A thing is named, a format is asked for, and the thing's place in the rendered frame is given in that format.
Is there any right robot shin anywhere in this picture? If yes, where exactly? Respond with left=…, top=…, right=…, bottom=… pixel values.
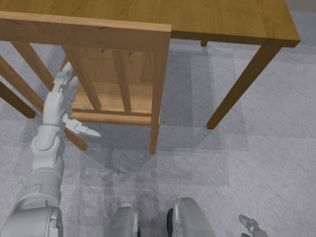
left=172, top=193, right=190, bottom=237

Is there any robot right hand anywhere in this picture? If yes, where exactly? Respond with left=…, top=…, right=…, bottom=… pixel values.
left=238, top=214, right=269, bottom=237

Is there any left robot upper arm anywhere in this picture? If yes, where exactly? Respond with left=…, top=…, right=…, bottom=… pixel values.
left=3, top=205, right=63, bottom=237

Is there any robot left thigh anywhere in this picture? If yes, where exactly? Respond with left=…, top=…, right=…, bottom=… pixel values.
left=103, top=206, right=138, bottom=237

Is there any robot left hand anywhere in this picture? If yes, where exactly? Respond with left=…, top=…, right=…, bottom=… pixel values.
left=42, top=62, right=102, bottom=139

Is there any robot left forearm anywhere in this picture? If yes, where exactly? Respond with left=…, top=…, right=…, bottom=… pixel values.
left=0, top=124, right=66, bottom=237

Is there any chair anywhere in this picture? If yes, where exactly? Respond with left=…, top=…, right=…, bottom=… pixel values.
left=0, top=11, right=172, bottom=155

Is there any table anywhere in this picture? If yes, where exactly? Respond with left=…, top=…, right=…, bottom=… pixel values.
left=0, top=0, right=301, bottom=130

